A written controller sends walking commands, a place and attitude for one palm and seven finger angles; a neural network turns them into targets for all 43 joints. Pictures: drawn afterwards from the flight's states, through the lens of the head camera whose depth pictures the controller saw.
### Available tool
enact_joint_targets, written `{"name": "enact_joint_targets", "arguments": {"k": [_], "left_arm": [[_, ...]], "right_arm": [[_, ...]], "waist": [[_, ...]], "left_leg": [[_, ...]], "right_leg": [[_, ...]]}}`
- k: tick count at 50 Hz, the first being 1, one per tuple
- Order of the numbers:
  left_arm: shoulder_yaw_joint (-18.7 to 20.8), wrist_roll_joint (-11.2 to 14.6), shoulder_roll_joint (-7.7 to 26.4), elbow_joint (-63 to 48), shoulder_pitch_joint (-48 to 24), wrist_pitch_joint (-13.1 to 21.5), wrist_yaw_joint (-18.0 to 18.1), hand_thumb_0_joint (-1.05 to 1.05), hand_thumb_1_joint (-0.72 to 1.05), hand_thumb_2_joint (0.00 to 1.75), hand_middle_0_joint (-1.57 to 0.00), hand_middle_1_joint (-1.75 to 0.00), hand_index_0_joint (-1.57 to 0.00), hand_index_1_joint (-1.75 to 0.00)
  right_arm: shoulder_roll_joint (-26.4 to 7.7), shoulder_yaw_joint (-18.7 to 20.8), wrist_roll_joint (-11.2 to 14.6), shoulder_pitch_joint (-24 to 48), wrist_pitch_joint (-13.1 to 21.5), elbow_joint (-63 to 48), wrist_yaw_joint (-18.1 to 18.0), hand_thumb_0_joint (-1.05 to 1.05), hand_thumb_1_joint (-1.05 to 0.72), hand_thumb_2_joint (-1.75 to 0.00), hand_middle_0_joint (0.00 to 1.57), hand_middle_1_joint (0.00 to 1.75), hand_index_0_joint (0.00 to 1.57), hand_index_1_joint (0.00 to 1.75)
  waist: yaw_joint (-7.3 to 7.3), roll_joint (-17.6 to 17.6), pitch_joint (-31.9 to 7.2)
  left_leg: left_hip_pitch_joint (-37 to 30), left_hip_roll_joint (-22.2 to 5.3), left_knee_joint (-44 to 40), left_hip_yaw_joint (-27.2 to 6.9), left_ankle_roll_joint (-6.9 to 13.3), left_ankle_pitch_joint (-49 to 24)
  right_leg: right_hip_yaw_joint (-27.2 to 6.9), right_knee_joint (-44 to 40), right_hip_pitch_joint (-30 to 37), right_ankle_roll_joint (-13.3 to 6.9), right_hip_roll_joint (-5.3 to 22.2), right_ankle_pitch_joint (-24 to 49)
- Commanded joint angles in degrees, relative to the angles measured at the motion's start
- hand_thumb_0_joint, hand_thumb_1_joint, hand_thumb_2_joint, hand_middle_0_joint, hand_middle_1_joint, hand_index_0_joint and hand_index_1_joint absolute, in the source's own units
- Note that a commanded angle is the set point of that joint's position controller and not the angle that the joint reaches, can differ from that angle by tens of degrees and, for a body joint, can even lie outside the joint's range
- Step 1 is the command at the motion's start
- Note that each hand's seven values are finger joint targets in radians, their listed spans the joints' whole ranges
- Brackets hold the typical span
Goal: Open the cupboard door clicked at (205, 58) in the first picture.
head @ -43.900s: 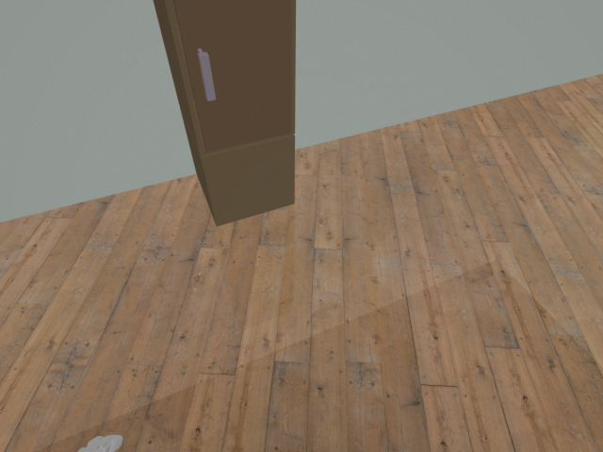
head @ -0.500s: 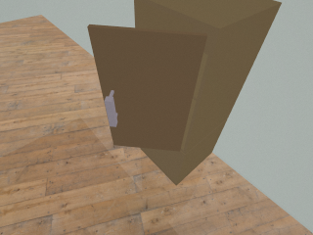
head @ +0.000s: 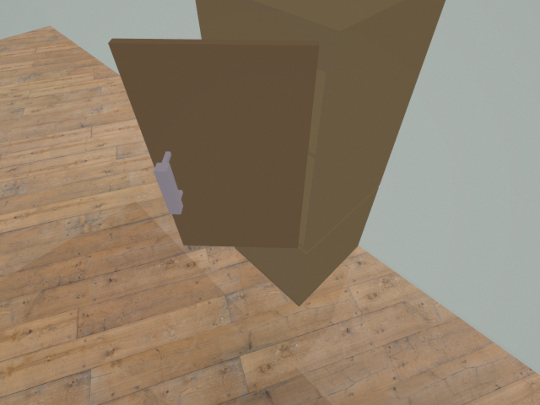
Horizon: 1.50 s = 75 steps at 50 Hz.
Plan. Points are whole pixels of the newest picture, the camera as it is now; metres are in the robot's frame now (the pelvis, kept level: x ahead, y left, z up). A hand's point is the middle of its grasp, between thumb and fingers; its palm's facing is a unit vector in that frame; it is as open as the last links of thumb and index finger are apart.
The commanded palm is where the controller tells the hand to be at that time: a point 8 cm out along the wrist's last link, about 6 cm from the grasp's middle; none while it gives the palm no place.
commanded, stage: come to a stop and stand still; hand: left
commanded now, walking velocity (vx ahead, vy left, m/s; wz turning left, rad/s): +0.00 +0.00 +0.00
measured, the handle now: (171, 182) +0.56 +0.25 -0.05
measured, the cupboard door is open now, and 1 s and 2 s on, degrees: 43 43 43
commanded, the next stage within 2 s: look again from close up in 0.44 s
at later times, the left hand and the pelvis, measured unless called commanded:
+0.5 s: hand out of the picture -0.04 +0.16 -0.17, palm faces +0.06 -0.98 -0.18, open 7.4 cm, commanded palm none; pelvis -0.02 -0.01 +0.01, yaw +1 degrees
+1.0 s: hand out of the picture +0.00 +0.20 -0.17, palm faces +0.03 -0.98 -0.21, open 7.4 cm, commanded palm none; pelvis -0.01 +0.02 +0.00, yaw +1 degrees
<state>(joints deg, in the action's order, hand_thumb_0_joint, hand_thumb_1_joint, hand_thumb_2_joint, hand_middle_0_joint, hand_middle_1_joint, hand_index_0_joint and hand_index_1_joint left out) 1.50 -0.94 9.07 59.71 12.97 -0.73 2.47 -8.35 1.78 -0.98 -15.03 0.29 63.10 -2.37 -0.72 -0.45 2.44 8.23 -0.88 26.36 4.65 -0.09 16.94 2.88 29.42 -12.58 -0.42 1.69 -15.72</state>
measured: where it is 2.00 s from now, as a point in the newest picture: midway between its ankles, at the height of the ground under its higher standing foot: outside the picture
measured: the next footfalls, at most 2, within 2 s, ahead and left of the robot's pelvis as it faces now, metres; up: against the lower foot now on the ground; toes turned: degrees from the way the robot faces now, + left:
none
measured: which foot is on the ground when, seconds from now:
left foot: down 0.00-1.00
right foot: down 0.00-1.00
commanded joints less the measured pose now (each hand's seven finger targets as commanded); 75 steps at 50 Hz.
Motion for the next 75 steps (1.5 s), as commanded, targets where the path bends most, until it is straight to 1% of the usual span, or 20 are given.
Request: {"name": "enact_joint_targets", "arguments": {"k": [1,19,26,27,29,32,40,56,57,58,59,60,61,62,64,66,68,70,72,75], "left_arm": [[0.7,-0.1,6.3,-0.6,3.8,1.2,-0.1,0.00,0.90,0.90,-0.20,-0.30,-0.20,-0.30],[0.8,0.1,7.0,1.5,5.6,1.8,-0.6,0.00,0.90,0.90,-0.20,-0.30,-0.20,-0.30],[0.5,0.1,6.0,2.5,7.2,1.9,-0.6,0.00,0.90,0.90,-0.20,-0.30,-0.20,-0.30],[-0.8,-0.5,5.4,4.3,10.8,3.4,1.8,0.00,0.90,0.90,-0.20,-0.30,-0.20,-0.30],[-0.1,-0.1,8.6,1.3,6.4,3.7,0.5,0.00,0.90,0.90,-0.20,-0.30,-0.20,-0.30],[-0.8,0.2,5.9,1.2,5.7,3.3,-0.1,0.00,0.90,0.90,-0.20,-0.30,-0.20,-0.30],[-1.3,0.1,4.2,1.8,6.5,2.4,-0.5,0.00,0.90,0.90,-0.20,-0.30,-0.20,-0.30],[-0.7,0.2,5.5,2.1,5.9,2.4,-0.3,0.00,0.90,0.90,-0.20,-0.30,-0.20,-0.30],[-0.9,-0.1,6.5,4.3,10.4,2.6,2.0,0.00,0.90,0.90,-0.20,-0.30,-0.20,-0.30],[8.4,10.8,21.1,-84.6,-34.6,15.5,1.4,0.00,0.88,0.89,-0.20,-0.32,-0.20,-0.32],[6.5,6.4,15.8,-68.3,-6.8,12.0,3.0,0.00,0.85,0.88,-0.20,-0.33,-0.20,-0.33],[3.8,7.8,10.7,-62.2,-5.3,9.0,5.7,0.00,0.83,0.87,-0.21,-0.34,-0.21,-0.34],[-3.5,8.6,-3.3,-51.0,11.2,3.6,5.1,0.00,0.81,0.86,-0.21,-0.36,-0.21,-0.36],[-3.1,10.4,-1.6,-61.4,1.7,5.3,3.7,0.00,0.78,0.85,-0.21,-0.37,-0.21,-0.37],[1.3,9.1,2.1,-58.8,3.7,10.9,1.5,0.00,0.74,0.83,-0.21,-0.40,-0.21,-0.40],[5.0,9.9,0.8,-47.6,15.1,16.3,-3.1,0.00,0.69,0.81,-0.22,-0.43,-0.22,-0.43],[7.2,12.6,-0.6,-44.4,25.2,24.4,-9.7,0.00,0.64,0.79,-0.22,-0.47,-0.22,-0.47],[12.7,14.5,3.9,-43.4,28.2,31.6,-17.4,0.00,0.60,0.77,-0.22,-0.50,-0.22,-0.50],[15.1,15.4,8.0,-45.9,23.0,38.6,-24.4,0.00,0.55,0.75,-0.22,-0.53,-0.22,-0.53],[20.2,17.2,13.5,-54.1,16.1,39.9,-26.8,0.00,0.48,0.72,-0.23,-0.57,-0.23,-0.57]], "right_arm": [[-4.6,0.6,0.2,-3.3,0.3,-0.5,0.2,0.00,-0.90,-0.90,0.20,0.30,0.20,0.30],[-5.8,-0.1,-0.1,-5.8,0.3,1.0,0.5,0.00,-0.90,-0.90,0.20,0.30,0.20,0.30],[-5.7,-0.3,0.1,-6.6,0.7,1.2,0.2,0.00,-0.90,-0.90,0.20,0.30,0.20,0.30],[-5.8,-1.1,0.2,0.2,1.7,-2.1,1.3,0.00,-0.90,-0.90,0.20,0.30,0.20,0.30],[-3.0,-1.0,0.2,-6.1,0.8,-3.2,1.4,0.00,-0.90,-0.90,0.20,0.30,0.20,0.30],[-3.8,-1.5,-0.2,-8.1,1.4,-3.5,1.5,0.00,-0.90,-0.90,0.20,0.30,0.20,0.30],[-5.4,-1.8,0.0,-6.9,2.2,-3.6,0.9,0.00,-0.90,-0.90,0.20,0.30,0.20,0.30],[-6.0,-1.6,0.2,-5.5,2.5,-1.2,0.4,0.00,-0.90,-0.90,0.20,0.30,0.20,0.30],[-7.9,-1.1,1.1,-0.6,2.3,-4.8,0.9,0.00,-0.90,-0.90,0.20,0.30,0.20,0.30],[-17.1,0.3,3.4,-1.1,11.0,-23.6,-1.3,0.00,-0.90,-0.90,0.20,0.30,0.20,0.30],[-11.9,-1.4,2.8,3.9,16.2,-20.6,-3.1,0.00,-0.90,-0.90,0.20,0.30,0.20,0.30],[-11.6,-0.6,3.2,3.8,17.9,-16.5,-3.2,0.00,-0.90,-0.90,0.20,0.30,0.20,0.30],[-9.3,-0.3,3.5,1.8,17.8,-16.1,-2.4,0.00,-0.90,-0.90,0.20,0.30,0.20,0.30],[-11.8,0.0,3.7,3.3,18.5,-20.9,-2.0,0.00,-0.90,-0.90,0.20,0.30,0.20,0.30],[-13.2,1.4,2.0,3.1,20.0,-23.8,-1.9,0.00,-0.90,-0.90,0.20,0.30,0.20,0.30],[-12.8,2.5,1.5,3.4,19.5,-27.3,-0.7,0.00,-0.90,-0.90,0.20,0.30,0.20,0.30],[-12.3,3.8,1.2,5.8,19.4,-30.7,0.6,0.00,-0.90,-0.90,0.20,0.30,0.20,0.30],[-12.8,4.9,1.4,6.9,18.8,-34.0,2.4,0.00,-0.90,-0.90,0.20,0.30,0.20,0.30],[-13.1,4.9,1.4,9.1,18.6,-36.8,3.4,0.00,-0.90,-0.90,0.20,0.30,0.20,0.30],[-12.9,5.0,1.5,9.1,17.4,-40.3,2.9,0.00,-0.90,-0.90,0.20,0.30,0.20,0.30]], "waist": [[0.59,2.1,1.4],[0.38,0.6,3.2],[0.69,0.9,2.3],[3.00,-1.5,3.1],[-1.25,-2.3,-2.2],[-0.90,-2.0,-1.3],[1.06,1.2,4.8],[0.99,0.0,-0.6],[2.77,7.0,-0.3],[-4.64,-5.3,-27.3],[1.09,-14.4,-25.2],[-0.59,-13.3,-18.2],[-1.17,-8.2,-10.6],[-1.72,-5.8,-3.0],[-2.67,1.2,-2.0],[0.50,14.2,-2.2],[3.65,19.5,-4.6],[6.08,11.4,-9.3],[4.86,3.0,-13.1],[5.70,-1.4,-20.6]], "left_leg": [[2.5,-4.9,-5.7,-4.6,0.7,-7.7],[3.3,-4.1,-7.6,-4.5,0.5,-2.6],[3.5,-4.8,-8.2,-5.0,0.7,-3.9],[8.0,-5.2,3.5,-2.0,-1.2,-5.4],[2.8,-2.6,2.7,-3.7,-0.3,1.0],[5.8,-4.4,-1.8,-6.2,1.1,-4.8],[10.8,-5.3,-8.3,-8.9,2.6,-3.0],[3.1,-5.2,-5.9,-6.4,2.5,-15.8],[6.0,-6.9,4.8,-5.0,0.8,-20.2],[-7.0,-0.3,-1.7,-5.6,0.9,-22.7],[-10.3,-2.1,-2.7,-4.5,0.5,-31.3],[-4.3,-1.8,-2.6,-4.3,-1.4,-25.2],[0.3,-1.9,-3.3,-5.5,-1.0,-20.3],[5.5,-1.3,-2.1,-6.9,-0.7,-14.5],[11.4,0.4,3.3,-6.8,0.0,-8.5],[19.0,1.2,8.7,-6.1,0.0,-6.0],[26.4,1.9,14.5,-4.5,-0.4,-4.0],[29.7,3.1,19.7,-3.0,-1.2,-6.5],[33.3,3.6,25.7,-2.4,-1.3,-7.0],[38.3,3.6,31.0,-1.9,-0.1,-4.9]], "right_leg": [[-6.4,-9.0,0.6,-1.3,5.8,9.7],[-7.5,-15.9,-1.4,-1.3,5.2,-4.7],[-6.4,-14.4,0.3,-1.3,5.0,-0.6],[-8.4,-10.0,1.2,-0.5,8.6,23.7],[-10.2,-12.7,-3.4,-4.5,10.1,-3.2],[-5.1,-7.7,-2.7,-2.9,5.0,-3.2],[-3.3,-4.6,-0.2,-1.5,3.7,2.8],[-3.6,-4.1,2.8,-1.2,4.8,12.5],[-6.2,-4.6,2.4,-0.7,7.3,29.4],[-1.2,-0.4,5.3,-1.3,1.1,22.8],[-0.4,2.4,2.4,-2.2,-0.7,9.9],[1.7,3.1,-2.0,-1.6,-0.9,4.2],[2.7,2.1,-5.7,-0.8,-0.6,2.1],[3.2,1.5,-6.7,-0.7,-0.4,3.6],[4.1,1.6,-11.4,-0.7,-0.9,2.1],[4.9,5.6,-15.8,-0.7,-1.4,-1.5],[4.2,11.7,-19.0,-0.8,-1.7,-1.7],[2.2,17.7,-17.4,-1.8,-1.1,5.3],[-0.1,22.7,-19.8,-2.1,-0.2,9.7],[-4.2,26.6,-21.5,-1.7,0.0,6.6]]}}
